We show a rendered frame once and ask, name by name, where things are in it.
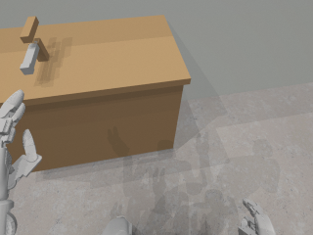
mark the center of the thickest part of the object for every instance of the counter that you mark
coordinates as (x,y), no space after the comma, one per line
(100,90)

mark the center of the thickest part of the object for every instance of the robot left thigh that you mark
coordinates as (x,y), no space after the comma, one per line
(118,226)

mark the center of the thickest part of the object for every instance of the robot left hand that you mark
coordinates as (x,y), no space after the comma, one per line
(10,114)

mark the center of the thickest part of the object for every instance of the tap lever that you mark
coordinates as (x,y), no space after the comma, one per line
(28,64)

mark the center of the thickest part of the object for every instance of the robot right hand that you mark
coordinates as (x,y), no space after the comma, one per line
(260,225)

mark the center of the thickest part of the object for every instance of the robot left forearm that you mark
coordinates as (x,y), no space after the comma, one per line
(8,222)

